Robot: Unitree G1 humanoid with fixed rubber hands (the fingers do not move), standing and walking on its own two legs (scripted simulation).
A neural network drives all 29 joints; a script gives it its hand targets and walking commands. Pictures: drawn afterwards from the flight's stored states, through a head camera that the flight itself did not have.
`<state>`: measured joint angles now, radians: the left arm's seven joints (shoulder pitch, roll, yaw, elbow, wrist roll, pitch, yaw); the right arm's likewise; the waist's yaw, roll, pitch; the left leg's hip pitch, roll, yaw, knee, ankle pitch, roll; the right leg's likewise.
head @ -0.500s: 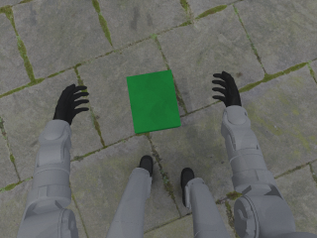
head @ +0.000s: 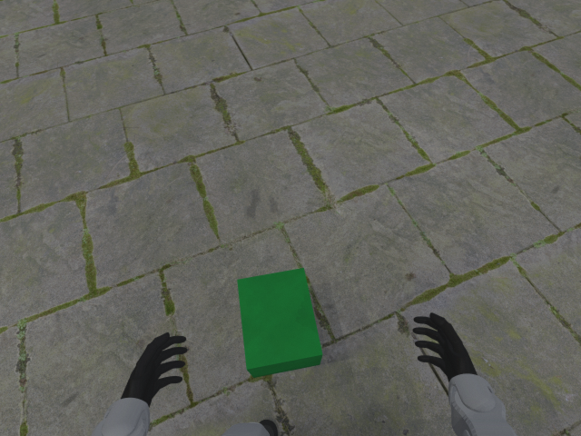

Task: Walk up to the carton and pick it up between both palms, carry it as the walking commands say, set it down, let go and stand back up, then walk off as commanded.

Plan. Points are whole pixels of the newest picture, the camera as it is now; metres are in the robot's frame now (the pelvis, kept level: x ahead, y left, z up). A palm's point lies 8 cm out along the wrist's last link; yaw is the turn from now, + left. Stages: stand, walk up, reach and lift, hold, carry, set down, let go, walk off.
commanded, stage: let go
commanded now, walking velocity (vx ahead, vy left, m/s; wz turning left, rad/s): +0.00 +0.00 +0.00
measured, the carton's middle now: (278, 322) +0.43 +0.09 -0.68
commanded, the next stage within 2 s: stand in 0.50 s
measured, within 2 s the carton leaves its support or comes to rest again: neither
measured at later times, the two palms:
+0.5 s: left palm (145, 387) +0.17 +0.22 -0.06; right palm (491, 400) +0.17 -0.24 -0.06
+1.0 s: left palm (101, 399) +0.16 +0.30 -0.10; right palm out of the picture +0.13 -0.28 -0.08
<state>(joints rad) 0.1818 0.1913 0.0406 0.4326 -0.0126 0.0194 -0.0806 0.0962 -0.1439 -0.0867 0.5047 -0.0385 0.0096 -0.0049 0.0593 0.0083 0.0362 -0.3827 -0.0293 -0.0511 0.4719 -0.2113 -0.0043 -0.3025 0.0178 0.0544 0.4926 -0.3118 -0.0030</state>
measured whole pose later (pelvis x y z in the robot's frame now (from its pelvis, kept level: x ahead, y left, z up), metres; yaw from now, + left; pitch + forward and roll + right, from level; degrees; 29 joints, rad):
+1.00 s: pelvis +0.02 +0.02 +0.00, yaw -2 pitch +0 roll +0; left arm 0.19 0.36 0.03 0.75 0.03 0.01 0.02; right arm 0.15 -0.32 -0.03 0.83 -0.04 0.01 -0.02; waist -0.01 -0.05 0.01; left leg -0.21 -0.03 -0.01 0.49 -0.28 0.03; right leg -0.10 0.00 0.08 0.44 -0.33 0.02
